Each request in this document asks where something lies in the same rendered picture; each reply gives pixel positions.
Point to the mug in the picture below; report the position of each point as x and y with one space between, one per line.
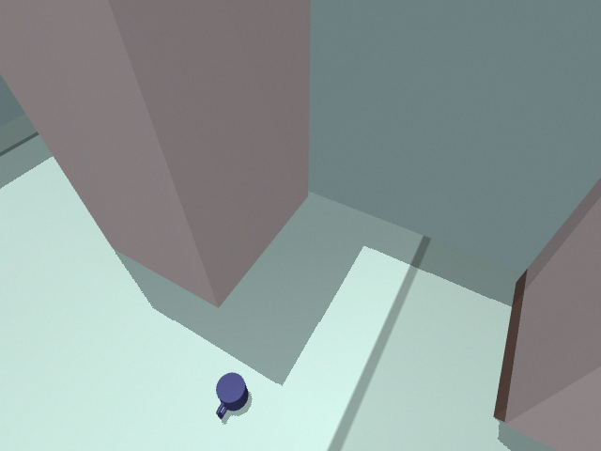
232 392

